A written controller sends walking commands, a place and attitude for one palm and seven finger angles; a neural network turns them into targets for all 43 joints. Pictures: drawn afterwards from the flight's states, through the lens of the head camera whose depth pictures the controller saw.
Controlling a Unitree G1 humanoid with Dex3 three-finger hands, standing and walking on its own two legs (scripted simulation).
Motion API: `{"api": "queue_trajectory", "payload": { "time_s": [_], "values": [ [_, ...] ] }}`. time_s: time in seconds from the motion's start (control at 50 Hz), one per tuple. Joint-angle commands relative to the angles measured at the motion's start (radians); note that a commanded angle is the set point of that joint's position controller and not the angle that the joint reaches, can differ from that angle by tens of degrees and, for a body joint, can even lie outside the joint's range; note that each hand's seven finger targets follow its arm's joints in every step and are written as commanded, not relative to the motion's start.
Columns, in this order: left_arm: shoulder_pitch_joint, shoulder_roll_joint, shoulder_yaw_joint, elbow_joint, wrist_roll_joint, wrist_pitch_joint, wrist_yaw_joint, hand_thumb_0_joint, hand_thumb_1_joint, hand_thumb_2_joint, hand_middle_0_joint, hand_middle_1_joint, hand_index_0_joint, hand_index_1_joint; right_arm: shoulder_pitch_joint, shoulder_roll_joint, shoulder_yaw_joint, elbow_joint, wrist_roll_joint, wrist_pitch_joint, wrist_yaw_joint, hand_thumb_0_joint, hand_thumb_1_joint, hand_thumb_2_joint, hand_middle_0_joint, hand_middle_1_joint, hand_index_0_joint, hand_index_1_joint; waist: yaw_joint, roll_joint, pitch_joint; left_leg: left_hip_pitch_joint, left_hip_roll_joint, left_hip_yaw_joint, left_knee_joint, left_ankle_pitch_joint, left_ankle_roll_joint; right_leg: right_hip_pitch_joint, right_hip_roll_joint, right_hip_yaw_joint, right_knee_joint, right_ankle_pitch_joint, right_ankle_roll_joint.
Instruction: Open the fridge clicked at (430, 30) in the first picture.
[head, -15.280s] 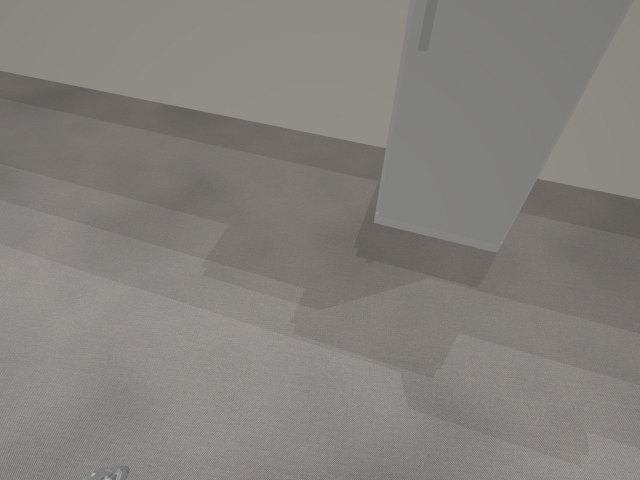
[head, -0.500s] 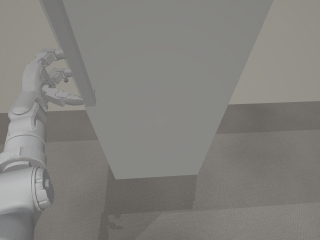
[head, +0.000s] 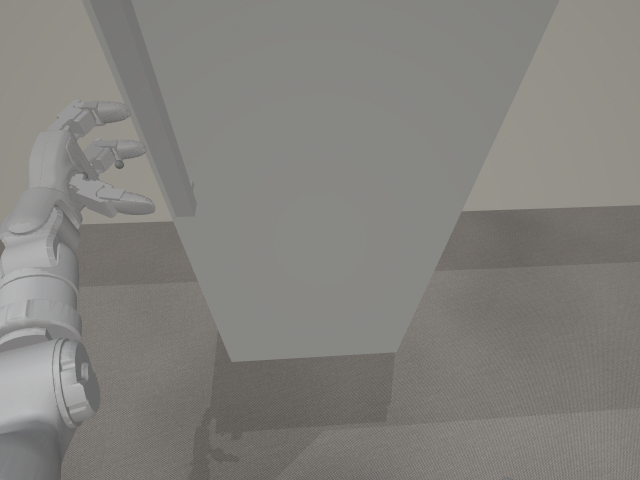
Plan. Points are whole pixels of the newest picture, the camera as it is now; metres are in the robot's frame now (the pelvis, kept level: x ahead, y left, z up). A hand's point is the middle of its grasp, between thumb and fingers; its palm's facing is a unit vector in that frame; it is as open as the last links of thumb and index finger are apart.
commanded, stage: move the hooked fingers beside the handle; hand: left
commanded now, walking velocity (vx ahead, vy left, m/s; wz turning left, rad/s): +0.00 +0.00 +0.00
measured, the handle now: (145, 72) +0.50 +0.20 +0.25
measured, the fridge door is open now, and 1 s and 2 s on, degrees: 0 0 0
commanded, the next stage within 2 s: feel for the door with the fingertips in 0.82 s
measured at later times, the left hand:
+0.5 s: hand (118, 164) +0.45 +0.24 +0.16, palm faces +0.06 -1.00 +0.01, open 13.9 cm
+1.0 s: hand (109, 167) +0.44 +0.25 +0.16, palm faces +0.04 -1.00 +0.02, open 14.0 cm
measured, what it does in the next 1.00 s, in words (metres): stands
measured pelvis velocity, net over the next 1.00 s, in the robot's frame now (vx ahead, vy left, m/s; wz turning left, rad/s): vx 0.00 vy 0.00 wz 0.01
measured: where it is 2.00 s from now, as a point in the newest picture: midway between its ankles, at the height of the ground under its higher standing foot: outside the picture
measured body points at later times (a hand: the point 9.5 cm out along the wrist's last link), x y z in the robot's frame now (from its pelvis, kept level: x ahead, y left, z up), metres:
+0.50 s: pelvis +0.00 +0.00 +0.00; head +0.04 +0.00 +0.45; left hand +0.44 +0.29 +0.16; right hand +0.07 -0.27 -0.11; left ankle -0.01 +0.11 -0.73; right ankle +0.01 -0.13 -0.73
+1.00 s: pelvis +0.00 +0.00 +0.00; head +0.04 +0.01 +0.45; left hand +0.44 +0.31 +0.16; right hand +0.06 -0.27 -0.11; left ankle -0.01 +0.11 -0.73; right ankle +0.01 -0.13 -0.73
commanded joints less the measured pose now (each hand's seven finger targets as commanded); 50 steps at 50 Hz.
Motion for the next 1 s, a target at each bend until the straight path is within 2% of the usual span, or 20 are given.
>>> {"api": "queue_trajectory", "payload": {
  "time_s": [0.0, 0.02, 0.1, 0.16, 0.22, 0.28, 0.3, 0.36, 0.42, 0.44, 0.6, 0.64, 0.7, 0.74, 0.8, 0.82, 0.86, 0.9, 0.92, 0.98],
  "values": [
    [-0.467, 0.289, 0.026, -0.232, -0.027, -0.068, -0.008, 0.000, -0.500, 0.300, -0.300, -1.200, -0.300, -1.200, 0.045, -0.164, -0.066, -0.101, -0.002, -0.037, -0.022, 0.000, -0.900, -0.900, 0.200, 0.300, 0.200, 0.300, -0.005, 0.049, -0.319, 0.163, -0.017, -0.052, -0.064, 0.338, 0.014, 0.144, 0.032, 0.014, -0.035, 0.307, -0.038],
    [-0.458, 0.315, 0.049, -0.227, -0.025, -0.068, -0.012, 0.000, -0.500, 0.300, -0.300, -1.200, -0.300, -1.200, 0.041, -0.167, -0.067, -0.100, 0.000, -0.037, -0.022, 0.000, -0.900, -0.900, 0.200, 0.300, 0.200, 0.300, 0.003, 0.063, -0.329, 0.169, -0.017, -0.055, -0.066, 0.336, 0.012, 0.139, 0.034, 0.018, -0.034, 0.308, -0.038],
    [-0.464, 0.243, -0.010, -0.234, -0.046, -0.061, -0.028, 0.000, -0.500, 0.300, -0.300, -1.200, -0.300, -1.200, 0.041, -0.163, -0.066, -0.098, 0.001, -0.040, -0.023, 0.000, -0.900, -0.900, 0.200, 0.300, 0.200, 0.300, -0.010, 0.059, -0.309, 0.172, -0.018, -0.057, -0.067, 0.317, 0.013, 0.127, 0.034, 0.012, -0.042, 0.283, -0.040],
    [-0.473, 0.276, 0.014, -0.202, -0.038, -0.048, -0.026, 0.000, -0.500, 0.300, -0.300, -1.200, -0.300, -1.200, 0.046, -0.169, -0.066, -0.089, 0.002, -0.039, -0.023, 0.000, -0.900, -0.900, 0.200, 0.300, 0.200, 0.300, -0.011, 0.040, -0.297, 0.150, -0.019, -0.062, -0.070, 0.288, 0.013, 0.113, 0.033, 0.013, -0.043, 0.266, -0.037],
    [-0.491, 0.297, 0.029, -0.260, -0.030, -0.057, -0.014, 0.000, -0.500, 0.300, -0.300, -1.200, -0.300, -1.200, 0.044, -0.168, -0.069, -0.095, -0.001, -0.042, -0.019, 0.000, -0.900, -0.900, 0.200, 0.300, 0.200, 0.300, -0.001, 0.099, -0.348, 0.189, -0.020, -0.064, -0.062, 0.326, 0.010, 0.117, 0.033, 0.016, -0.035, 0.282, -0.040],
    [-0.489, 0.255, 0.000, -0.245, -0.033, -0.055, -0.006, 0.000, -0.500, 0.300, -0.300, -1.200, -0.300, -1.200, 0.040, -0.164, -0.067, -0.094, 0.000, -0.043, -0.018, 0.000, -0.900, -0.900, 0.200, 0.300, 0.200, 0.300, -0.012, 0.069, -0.323, 0.178, -0.018, -0.063, -0.064, 0.305, 0.011, 0.107, 0.035, 0.015, -0.040, 0.267, -0.037],
    [-0.468, 0.282, 0.025, -0.214, -0.039, -0.054, -0.002, 0.000, -0.500, 0.300, -0.300, -1.200, -0.300, -1.200, 0.051, -0.167, -0.067, -0.090, -0.001, -0.040, -0.019, 0.000, -0.900, -0.900, 0.200, 0.300, 0.200, 0.300, -0.007, 0.022, -0.300, 0.147, -0.017, -0.064, -0.066, 0.296, 0.013, 0.124, 0.033, 0.010, -0.042, 0.261, -0.038],
    [-0.493, 0.300, 0.030, -0.213, -0.019, -0.053, 0.001, 0.000, -0.500, 0.300, -0.300, -1.200, -0.300, -1.200, 0.045, -0.167, -0.066, -0.093, -0.002, -0.040, -0.019, 0.000, -0.900, -0.900, 0.200, 0.300, 0.200, 0.300, -0.005, 0.071, -0.312, 0.148, -0.021, -0.058, -0.066, 0.292, 0.013, 0.119, 0.032, 0.019, -0.038, 0.270, -0.036],
    [-0.456, 0.357, 0.074, -0.199, -0.015, -0.062, 0.002, 0.000, -0.500, 0.300, -0.300, -1.200, -0.300, -1.200, 0.048, -0.169, -0.064, -0.098, -0.002, -0.035, -0.018, 0.000, -0.900, -0.900, 0.200, 0.300, 0.200, 0.300, 0.004, 0.038, -0.333, 0.125, -0.020, -0.054, -0.064, 0.302, 0.015, 0.155, 0.032, 0.023, -0.032, 0.295, -0.034],
    [-0.473, 0.321, 0.040, -0.199, -0.017, -0.063, -0.005, 0.000, -0.500, 0.300, -0.300, -1.200, -0.300, -1.200, 0.043, -0.166, -0.062, -0.101, -0.001, -0.036, -0.017, 0.000, -0.900, -0.900, 0.200, 0.300, 0.200, 0.300, -0.005, 0.048, -0.317, 0.121, -0.021, -0.050, -0.065, 0.287, 0.016, 0.145, 0.032, 0.024, -0.035, 0.289, -0.032],
    [-0.457, 0.350, 0.061, -0.155, -0.040, -0.072, -0.047, 0.000, -0.500, 0.300, -0.300, -1.200, -0.300, -1.200, 0.059, -0.174, -0.065, -0.096, 0.002, -0.032, -0.024, 0.000, -0.900, -0.900, 0.200, 0.300, 0.200, 0.300, -0.007, 0.019, -0.307, 0.102, -0.021, -0.043, -0.060, 0.268, 0.020, 0.158, 0.030, 0.026, -0.041, 0.286, -0.032],
    [-0.481, 0.351, 0.049, -0.181, -0.033, -0.073, -0.058, 0.000, -0.500, 0.300, -0.300, -1.200, -0.300, -1.200, 0.051, -0.174, -0.063, -0.100, 0.002, -0.032, -0.023, 0.000, -0.900, -0.900, 0.200, 0.300, 0.200, 0.300, -0.010, 0.077, -0.320, 0.116, -0.023, -0.044, -0.060, 0.267, 0.018, 0.137, 0.031, 0.030, -0.038, 0.284, -0.032],
    [-0.474, 0.360, 0.057, -0.173, -0.042, -0.076, -0.063, 0.000, -0.500, 0.300, -0.300, -1.200, -0.300, -1.200, 0.062, -0.176, -0.066, -0.096, 0.003, -0.030, -0.025, 0.000, -0.900, -0.900, 0.200, 0.300, 0.200, 0.300, -0.011, 0.056, -0.319, 0.119, -0.023, -0.047, -0.053, 0.282, 0.019, 0.139, 0.033, 0.025, -0.037, 0.283, -0.035],
    [-0.466, 0.353, 0.060, -0.194, -0.045, -0.078, -0.068, 0.000, -0.500, 0.300, -0.300, -1.200, -0.300, -1.200, 0.057, -0.175, -0.069, -0.099, 0.002, -0.032, -0.024, 0.000, -0.900, -0.900, 0.200, 0.300, 0.200, 0.300, -0.008, 0.060, -0.352, 0.139, -0.022, -0.049, -0.051, 0.291, 0.018, 0.138, 0.035, 0.027, -0.034, 0.293, -0.032],
    [-0.469, 0.311, 0.024, -0.214, -0.053, -0.075, -0.068, 0.000, -0.500, 0.300, -0.300, -1.200, -0.300, -1.200, 0.054, -0.172, -0.067, -0.100, 0.004, -0.031, -0.024, 0.000, -0.900, -0.900, 0.200, 0.300, 0.200, 0.300, -0.015, 0.077, -0.318, 0.147, -0.020, -0.051, -0.053, 0.303, 0.018, 0.117, 0.035, 0.019, -0.037, 0.284, -0.036],
    [-0.472, 0.342, 0.047, -0.210, -0.045, -0.071, -0.064, 0.000, -0.500, 0.300, -0.300, -1.200, -0.300, -1.200, 0.054, -0.174, -0.067, -0.095, 0.003, -0.032, -0.024, 0.000, -0.900, -0.900, 0.200, 0.300, 0.200, 0.300, -0.007, 0.095, -0.326, 0.150, -0.019, -0.058, -0.056, 0.295, 0.014, 0.107, 0.037, 0.021, -0.036, 0.272, -0.036],
    [-0.490, 0.325, 0.035, -0.183, -0.045, -0.058, -0.057, 0.000, -0.500, 0.300, -0.300, -1.200, -0.300, -1.200, 0.055, -0.174, -0.066, -0.090, 0.002, -0.033, -0.024, 0.000, -0.900, -0.900, 0.200, 0.300, 0.200, 0.300, -0.021, 0.065, -0.292, 0.135, -0.018, -0.060, -0.059, 0.261, 0.016, 0.086, 0.036, 0.018, -0.045, 0.242, -0.033],
    [-0.476, 0.358, 0.058, -0.192, -0.043, -0.064, -0.051, 0.000, -0.500, 0.300, -0.300, -1.200, -0.300, -1.200, 0.062, -0.179, -0.067, -0.095, 0.000, -0.032, -0.026, 0.000, -0.900, -0.900, 0.200, 0.300, 0.200, 0.300, -0.006, 0.059, -0.324, 0.134, -0.019, -0.059, -0.058, 0.281, 0.015, 0.118, 0.034, 0.017, -0.037, 0.254, -0.038],
    [-0.485, 0.317, 0.027, -0.217, -0.039, -0.064, -0.049, 0.000, -0.500, 0.300, -0.300, -1.200, -0.300, -1.200, 0.049, -0.170, -0.064, -0.101, 0.001, -0.035, -0.023, 0.000, -0.900, -0.900, 0.200, 0.300, 0.200, 0.300, -0.010, 0.103, -0.336, 0.155, -0.021, -0.056, -0.055, 0.288, 0.015, 0.104, 0.035, 0.021, -0.035, 0.263, -0.036],
    [-0.495, 0.246, -0.017, -0.257, -0.039, -0.065, -0.031, 0.000, -0.500, 0.300, -0.300, -1.200, -0.300, -1.200, 0.050, -0.166, -0.069, -0.098, -0.002, -0.041, -0.017, 0.000, -0.900, -0.900, 0.200, 0.300, 0.200, 0.300, -0.016, 0.108, -0.347, 0.206, -0.013, -0.072, -0.053, 0.330, 0.006, 0.074, 0.039, 0.008, -0.032, 0.257, -0.039]
  ]
}}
